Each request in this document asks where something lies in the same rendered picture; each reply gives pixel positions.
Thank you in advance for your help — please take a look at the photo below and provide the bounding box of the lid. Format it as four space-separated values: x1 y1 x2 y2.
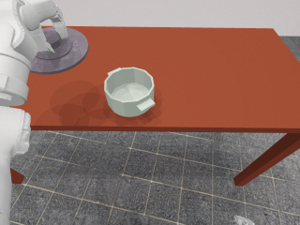
30 27 89 75

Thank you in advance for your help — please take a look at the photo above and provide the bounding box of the knob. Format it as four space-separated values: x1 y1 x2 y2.
43 30 62 49

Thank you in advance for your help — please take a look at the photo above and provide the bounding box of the pot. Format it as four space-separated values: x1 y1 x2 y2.
104 67 156 117

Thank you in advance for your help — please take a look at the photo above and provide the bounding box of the table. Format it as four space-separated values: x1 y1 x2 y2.
9 25 300 187

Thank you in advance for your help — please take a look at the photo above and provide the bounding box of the right robot hand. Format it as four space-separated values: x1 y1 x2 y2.
234 216 255 225

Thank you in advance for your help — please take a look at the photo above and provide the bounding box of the robot left forearm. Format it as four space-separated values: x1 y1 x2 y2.
0 0 40 107

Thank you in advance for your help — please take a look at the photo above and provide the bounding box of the robot left upper arm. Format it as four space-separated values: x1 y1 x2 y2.
0 106 31 225

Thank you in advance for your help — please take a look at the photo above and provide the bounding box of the left robot hand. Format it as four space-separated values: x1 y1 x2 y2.
25 0 68 55

